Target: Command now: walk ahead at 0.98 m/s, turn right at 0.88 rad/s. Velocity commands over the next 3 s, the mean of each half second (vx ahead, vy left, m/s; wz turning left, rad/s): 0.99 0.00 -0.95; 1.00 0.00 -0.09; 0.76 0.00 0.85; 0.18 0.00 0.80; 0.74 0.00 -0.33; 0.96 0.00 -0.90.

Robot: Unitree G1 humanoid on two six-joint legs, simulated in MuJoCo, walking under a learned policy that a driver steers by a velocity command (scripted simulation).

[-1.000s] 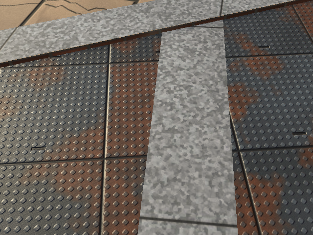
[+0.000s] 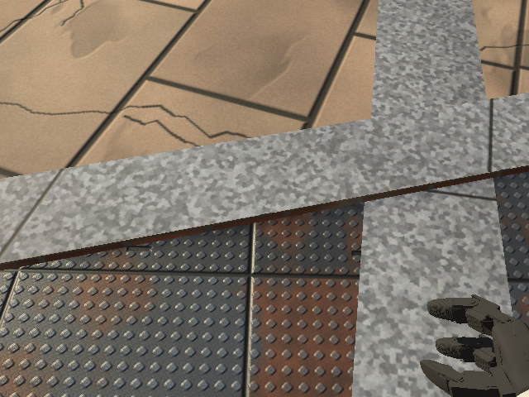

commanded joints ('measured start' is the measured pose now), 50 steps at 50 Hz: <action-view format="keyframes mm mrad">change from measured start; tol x64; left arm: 1 -18 10 -21 -183 -35 -23 4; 50 -312 74 -85 -237 72 -13 -2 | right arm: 1 516 -357 -130 71 -30 9 -34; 50 387 -165 -115 185 13 43 -26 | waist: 1 -221 440 -481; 50 -105 12 -20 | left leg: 1 1002 493 -871 -279 -791 158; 20 512 243 297 208 1156 43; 23 -297 -82 79 1174 -467 -26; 43 692 -96 176 90 -40 237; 45 1049 267 -613 -157 -373 477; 50 274 117 -408 -312 -395 337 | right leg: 1 -751 -5 -134 788 -1 -15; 19 -371 -17 -476 174 376 -104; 24 396 -367 586 -318 53 -379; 33 -423 -100 -6 -473 518 -193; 42 82 -253 -223 21 1551 -9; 45 -736 6 -232 1019 68 139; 50 -618 -201 -126 606 54 121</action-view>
